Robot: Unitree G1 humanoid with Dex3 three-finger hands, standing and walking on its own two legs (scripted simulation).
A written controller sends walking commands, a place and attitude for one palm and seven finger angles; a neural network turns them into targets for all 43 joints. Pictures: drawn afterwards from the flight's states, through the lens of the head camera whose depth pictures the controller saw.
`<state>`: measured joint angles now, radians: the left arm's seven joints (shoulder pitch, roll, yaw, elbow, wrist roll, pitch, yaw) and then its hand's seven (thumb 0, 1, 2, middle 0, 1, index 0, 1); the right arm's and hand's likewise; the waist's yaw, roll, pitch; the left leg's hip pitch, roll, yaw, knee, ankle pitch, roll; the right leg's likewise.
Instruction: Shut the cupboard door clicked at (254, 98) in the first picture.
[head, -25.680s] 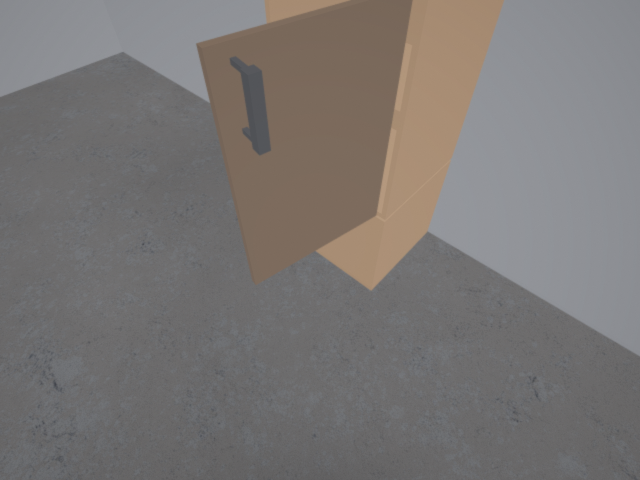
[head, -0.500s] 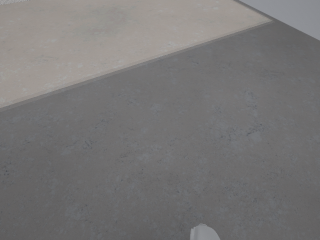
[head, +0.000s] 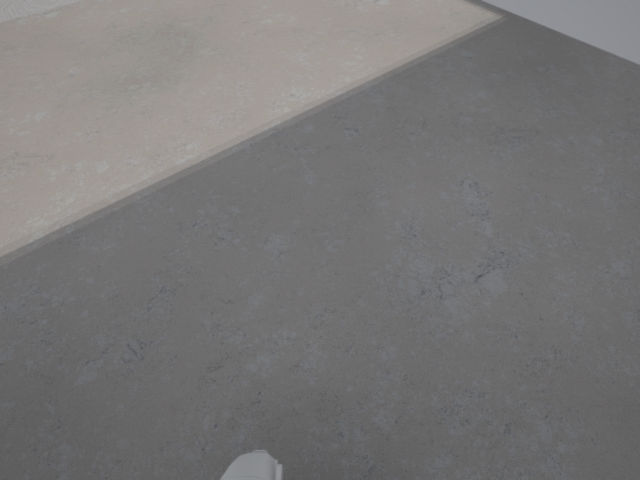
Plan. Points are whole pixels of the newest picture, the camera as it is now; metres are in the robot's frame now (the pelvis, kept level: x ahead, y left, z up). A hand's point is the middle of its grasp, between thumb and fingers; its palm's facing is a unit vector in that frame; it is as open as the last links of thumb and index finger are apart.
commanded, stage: turn to face it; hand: left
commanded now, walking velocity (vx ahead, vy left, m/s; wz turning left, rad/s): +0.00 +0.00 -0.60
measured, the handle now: out of the picture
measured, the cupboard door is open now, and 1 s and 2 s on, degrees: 50 50 50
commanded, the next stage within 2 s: none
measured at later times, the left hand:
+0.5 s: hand (187, 416) +0.22 +0.22 -0.16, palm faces -0.29 -0.93 -0.22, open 7.4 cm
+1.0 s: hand (239, 369) +0.30 +0.16 -0.18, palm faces -0.57 -0.80 -0.19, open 7.4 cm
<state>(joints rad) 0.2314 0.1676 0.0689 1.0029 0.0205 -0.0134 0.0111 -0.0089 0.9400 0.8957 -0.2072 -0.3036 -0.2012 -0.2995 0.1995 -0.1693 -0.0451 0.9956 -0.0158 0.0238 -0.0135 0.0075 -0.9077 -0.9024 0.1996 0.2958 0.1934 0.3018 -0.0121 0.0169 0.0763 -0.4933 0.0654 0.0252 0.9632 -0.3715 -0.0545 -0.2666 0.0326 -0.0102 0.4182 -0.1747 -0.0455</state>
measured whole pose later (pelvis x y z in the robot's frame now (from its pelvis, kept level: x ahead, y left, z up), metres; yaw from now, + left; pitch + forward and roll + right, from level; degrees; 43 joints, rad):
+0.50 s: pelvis +0.06 +0.04 +0.00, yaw -19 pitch +1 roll -3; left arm 0.15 0.27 0.10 0.90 0.02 0.07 -0.04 0.01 0.91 0.90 -0.20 -0.30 -0.19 -0.30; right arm 0.20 -0.21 -0.04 0.91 -0.03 0.01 -0.02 0.01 -0.90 -0.90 0.20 0.30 0.20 0.30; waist 0.00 0.01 0.09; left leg -0.21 0.15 0.23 0.51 -0.30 0.00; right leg -0.39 -0.04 -0.07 0.82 -0.41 0.05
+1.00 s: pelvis +0.10 +0.05 -0.01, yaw -37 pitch +1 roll -2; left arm 0.15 0.26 0.08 0.90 0.02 0.08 -0.03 0.01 0.90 0.90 -0.21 -0.30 -0.20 -0.30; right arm 0.22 -0.20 -0.01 0.87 -0.03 0.00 -0.02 0.01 -0.90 -0.90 0.20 0.30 0.20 0.30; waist -0.01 -0.03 0.09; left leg -0.31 0.09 0.11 0.60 -0.31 0.01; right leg -0.45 0.02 0.03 1.03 -0.52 0.04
